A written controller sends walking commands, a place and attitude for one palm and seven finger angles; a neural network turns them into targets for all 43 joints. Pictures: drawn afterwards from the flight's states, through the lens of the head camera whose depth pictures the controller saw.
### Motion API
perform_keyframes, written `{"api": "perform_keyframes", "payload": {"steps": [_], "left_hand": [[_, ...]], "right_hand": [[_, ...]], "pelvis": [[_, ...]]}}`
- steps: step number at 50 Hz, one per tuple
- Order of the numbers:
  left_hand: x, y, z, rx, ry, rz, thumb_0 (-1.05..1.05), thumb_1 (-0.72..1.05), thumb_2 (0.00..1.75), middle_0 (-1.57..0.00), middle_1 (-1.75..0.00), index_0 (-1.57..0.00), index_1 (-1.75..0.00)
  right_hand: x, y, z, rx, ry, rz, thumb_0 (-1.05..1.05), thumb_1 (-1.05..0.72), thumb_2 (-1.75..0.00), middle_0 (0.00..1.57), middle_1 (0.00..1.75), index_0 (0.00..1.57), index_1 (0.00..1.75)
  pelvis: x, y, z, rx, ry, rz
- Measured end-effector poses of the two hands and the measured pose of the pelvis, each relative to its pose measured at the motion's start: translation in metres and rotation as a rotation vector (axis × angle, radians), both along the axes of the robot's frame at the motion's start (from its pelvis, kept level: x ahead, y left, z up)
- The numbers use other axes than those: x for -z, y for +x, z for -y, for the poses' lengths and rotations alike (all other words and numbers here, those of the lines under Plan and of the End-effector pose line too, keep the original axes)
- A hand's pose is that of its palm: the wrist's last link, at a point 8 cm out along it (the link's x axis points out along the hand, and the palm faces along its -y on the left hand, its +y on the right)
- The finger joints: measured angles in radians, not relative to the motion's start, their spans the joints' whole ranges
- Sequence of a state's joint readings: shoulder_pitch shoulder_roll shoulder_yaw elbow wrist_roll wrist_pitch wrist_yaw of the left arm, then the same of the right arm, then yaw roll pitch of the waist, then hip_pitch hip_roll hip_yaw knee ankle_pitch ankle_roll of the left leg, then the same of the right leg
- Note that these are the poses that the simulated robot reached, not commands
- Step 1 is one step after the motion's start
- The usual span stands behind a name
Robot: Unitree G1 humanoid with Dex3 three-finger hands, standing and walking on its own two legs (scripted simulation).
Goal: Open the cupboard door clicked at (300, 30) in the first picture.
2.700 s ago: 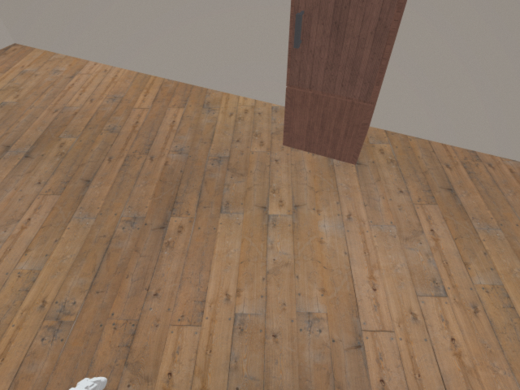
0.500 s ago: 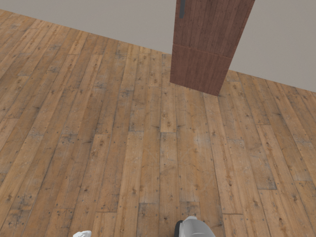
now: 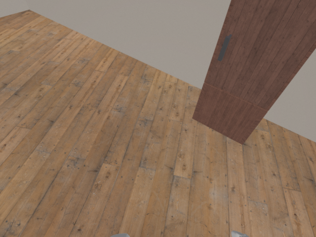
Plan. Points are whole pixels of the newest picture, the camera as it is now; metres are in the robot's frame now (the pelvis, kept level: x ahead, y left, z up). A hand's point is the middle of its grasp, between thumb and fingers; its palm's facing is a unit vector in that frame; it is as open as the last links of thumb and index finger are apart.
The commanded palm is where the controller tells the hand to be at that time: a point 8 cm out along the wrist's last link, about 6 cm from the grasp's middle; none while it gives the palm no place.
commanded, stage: walk to a spot facing it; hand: left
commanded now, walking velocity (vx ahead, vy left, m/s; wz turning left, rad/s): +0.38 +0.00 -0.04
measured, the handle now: (225, 47) +1.11 -0.29 -0.05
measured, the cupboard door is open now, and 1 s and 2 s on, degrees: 0 0 0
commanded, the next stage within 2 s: turn to face it in 0.34 s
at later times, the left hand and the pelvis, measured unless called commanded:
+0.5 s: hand (124, 172) +0.34 +0.14 -0.16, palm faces -0.07 -0.97 -0.24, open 7.3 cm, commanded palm none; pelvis +0.23 -0.05 -0.01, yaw -3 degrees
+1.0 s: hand (120, 158) +0.40 +0.17 -0.17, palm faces -0.17 -0.97 -0.18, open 7.3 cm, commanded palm none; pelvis +0.31 -0.01 +0.01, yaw -16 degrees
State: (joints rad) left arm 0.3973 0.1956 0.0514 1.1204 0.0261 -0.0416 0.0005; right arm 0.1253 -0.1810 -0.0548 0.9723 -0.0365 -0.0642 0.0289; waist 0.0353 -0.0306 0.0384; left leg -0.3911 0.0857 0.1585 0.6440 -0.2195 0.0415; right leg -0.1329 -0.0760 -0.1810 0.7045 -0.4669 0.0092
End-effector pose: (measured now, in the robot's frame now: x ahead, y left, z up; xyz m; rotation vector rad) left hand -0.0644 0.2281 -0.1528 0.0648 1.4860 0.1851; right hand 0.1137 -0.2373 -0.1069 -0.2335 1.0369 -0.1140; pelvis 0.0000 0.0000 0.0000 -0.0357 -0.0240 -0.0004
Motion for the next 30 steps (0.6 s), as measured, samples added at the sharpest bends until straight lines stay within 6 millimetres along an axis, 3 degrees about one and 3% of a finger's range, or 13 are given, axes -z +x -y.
{"api": "perform_keyframes", "payload": {"steps": [3, 7, 14, 22, 25, 27, 30], "left_hand": [[-0.005, 0.024, -0.006, 0.006, -0.008, -0.03, 0.01, 0.92, 0.9, -0.2, -0.3, -0.2, -0.3], [-0.018, 0.083, -0.011, 0.024, -0.006, 0.027, 0.01, 0.91, 0.9, -0.2, -0.3, -0.2, -0.3], [-0.03, 0.205, -0.005, 0.079, 0.01, 0.148, 0.01, 0.92, 0.9, -0.2, -0.3, -0.2, -0.3], [-0.03, 0.361, 0.026, 0.219, 0.065, 0.271, 0.01, 0.92, 0.9, -0.2, -0.3, -0.2, -0.3], [-0.027, 0.402, 0.042, 0.224, 0.087, 0.35, 0.01, 0.92, 0.9, -0.2, -0.3, -0.2, -0.3], [-0.031, 0.414, 0.051, 0.215, 0.087, 0.36, 0.01, 0.92, 0.9, -0.2, -0.3, -0.2, -0.3], [-0.035, 0.417, 0.062, 0.217, 0.079, 0.322, 0.0, 0.91, 0.9, -0.2, -0.3, -0.2, -0.3]], "right_hand": [[0.0, 0.011, -0.012, 0.019, 0.008, -0.022, 0.0, -0.91, -0.9, 0.19, 0.3, 0.2, 0.3], [-0.001, 0.002, -0.015, 0.094, 0.006, -0.112, -0.01, -0.94, -0.9, 0.2, 0.3, 0.2, 0.3], [0.004, -0.024, -0.01, 0.183, 0.031, -0.327, -0.01, -0.94, -0.9, 0.2, 0.3, 0.2, 0.3], [0.028, -0.032, -0.006, 0.3, 0.129, -0.532, 0.0, -0.91, -0.9, 0.2, 0.3, 0.2, 0.3], [0.041, -0.013, 0.003, 0.3, 0.158, -0.584, 0.0, -0.91, -0.9, 0.2, 0.3, 0.2, 0.3], [0.043, 0.013, 0.013, 0.291, 0.153, -0.559, 0.0, -0.91, -0.9, 0.2, 0.3, 0.2, 0.3], [0.041, 0.068, 0.029, 0.276, 0.134, -0.453, 0.0, -0.91, -0.9, 0.2, 0.3, 0.2, 0.3]], "pelvis": [[-0.005, 0.024, -0.007, 0.006, 0.01, 0.005], [-0.018, 0.058, -0.012, 0.008, 0.022, 0.0], [-0.024, 0.119, -0.005, 0.026, 0.038, -0.007], [-0.006, 0.2, 0.031, 0.062, 0.055, 0.003], [0.005, 0.226, 0.048, 0.059, 0.054, 0.012], [0.002, 0.237, 0.053, 0.063, 0.049, 0.02], [-0.006, 0.251, 0.057, 0.083, 0.046, 0.014]]}}
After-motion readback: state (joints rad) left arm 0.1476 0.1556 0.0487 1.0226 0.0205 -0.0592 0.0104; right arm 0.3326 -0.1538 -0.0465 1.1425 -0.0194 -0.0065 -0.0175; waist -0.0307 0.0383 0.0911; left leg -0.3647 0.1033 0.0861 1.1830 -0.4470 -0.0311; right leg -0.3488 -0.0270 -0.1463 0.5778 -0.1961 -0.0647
